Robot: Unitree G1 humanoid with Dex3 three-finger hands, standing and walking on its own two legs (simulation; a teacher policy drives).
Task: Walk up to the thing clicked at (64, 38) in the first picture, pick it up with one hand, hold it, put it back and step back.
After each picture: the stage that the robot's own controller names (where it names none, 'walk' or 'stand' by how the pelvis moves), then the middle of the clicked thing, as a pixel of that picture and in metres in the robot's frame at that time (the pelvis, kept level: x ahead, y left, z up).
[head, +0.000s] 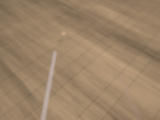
stand; (63, 37) +1.55 +0.21 -0.72
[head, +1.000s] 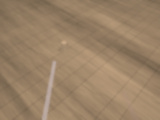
walk; (63, 46) +1.43 +0.16 -0.71
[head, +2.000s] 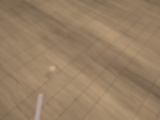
walk; (52, 71) +0.94 +0.18 -0.71
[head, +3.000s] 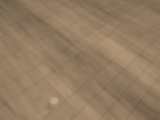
walk; (54, 103) +0.62 +0.17 -0.71
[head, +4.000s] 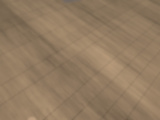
walk; out of the picture +0.44 +0.24 -0.71
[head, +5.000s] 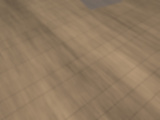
stand; out of the picture +0.44 +0.27 -0.70
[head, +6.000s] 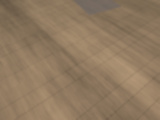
stand; out of the picture +0.40 +0.27 -0.72
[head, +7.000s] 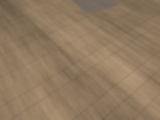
stand; out of the picture +0.39 +0.28 -0.73
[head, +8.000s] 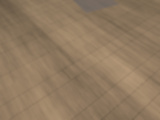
stand; out of the picture +0.39 +0.29 -0.73
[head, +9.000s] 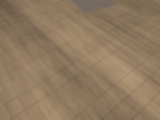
stand; out of the picture +0.38 +0.29 -0.73
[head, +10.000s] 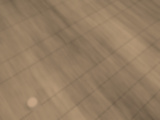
go down; (33, 104) +0.42 +0.28 -0.60
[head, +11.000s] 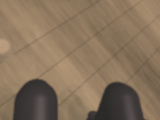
go down; (3, 51) +0.46 +0.31 -0.29
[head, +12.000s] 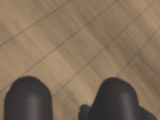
close in; out of the picture +0.46 +0.33 -0.28
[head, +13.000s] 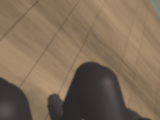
close in; out of the picture +0.43 +0.36 -0.22
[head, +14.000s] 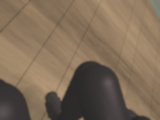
lift; out of the picture +0.42 +0.35 -0.22
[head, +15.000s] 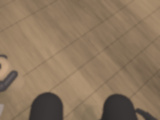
lift; (6, 75) +0.34 +0.25 -0.06
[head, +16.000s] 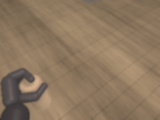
hold; (36, 93) +0.33 +0.16 +0.01
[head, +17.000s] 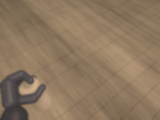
hold; (36, 95) +0.33 +0.17 -0.02
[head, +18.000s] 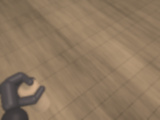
hold; (35, 96) +0.32 +0.17 -0.04
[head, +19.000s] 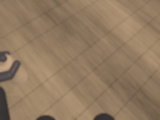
crouch; (11, 71) +0.40 +0.23 -0.09
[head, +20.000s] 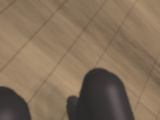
lower; out of the picture +0.46 +0.33 -0.18
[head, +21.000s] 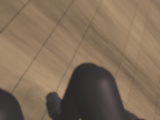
lower; out of the picture +0.42 +0.35 -0.23
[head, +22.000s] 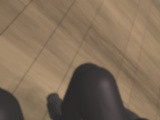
lower; out of the picture +0.42 +0.35 -0.23
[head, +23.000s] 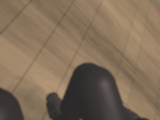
lower; out of the picture +0.42 +0.35 -0.23
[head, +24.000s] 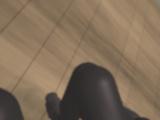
lower; out of the picture +0.42 +0.36 -0.23
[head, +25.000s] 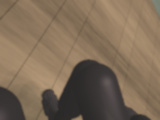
open; out of the picture +0.41 +0.34 -0.23
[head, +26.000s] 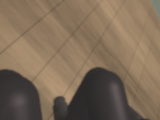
stand; out of the picture +0.42 +0.32 -0.24
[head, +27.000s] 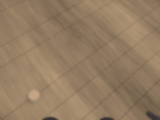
stand; (35, 97) +0.41 +0.25 -0.54
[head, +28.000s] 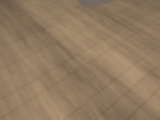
stand; out of the picture +0.39 +0.24 -0.66
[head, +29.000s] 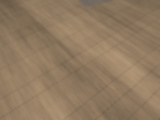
stand; out of the picture +0.38 +0.24 -0.67
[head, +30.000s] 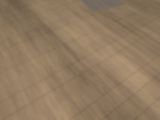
stand; out of the picture +0.39 +0.22 -0.71
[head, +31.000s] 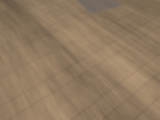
stand; out of the picture +0.39 +0.24 -0.73
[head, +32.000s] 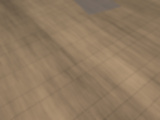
stand; out of the picture +0.37 +0.25 -0.73
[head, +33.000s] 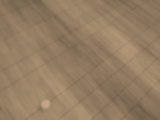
walk; (46, 106) +0.46 +0.19 -0.71
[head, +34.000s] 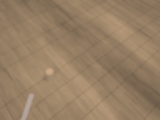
walk; (50, 74) +0.75 +0.27 -0.70
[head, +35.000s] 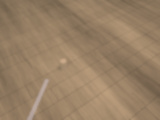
stand; (63, 64) +1.05 +0.21 -0.70
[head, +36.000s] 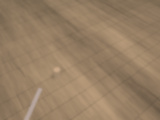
stand; (57, 73) +1.00 +0.23 -0.72
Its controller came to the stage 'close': yes
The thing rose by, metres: 0.70
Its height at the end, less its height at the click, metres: +0.00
